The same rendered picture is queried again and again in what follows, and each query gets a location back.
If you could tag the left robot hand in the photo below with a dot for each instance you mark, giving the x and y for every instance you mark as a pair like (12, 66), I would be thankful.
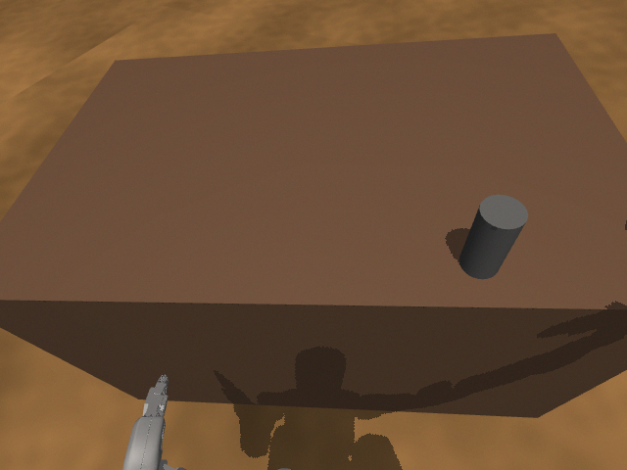
(144, 450)

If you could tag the can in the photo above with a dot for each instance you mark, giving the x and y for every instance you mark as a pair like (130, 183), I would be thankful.
(496, 226)

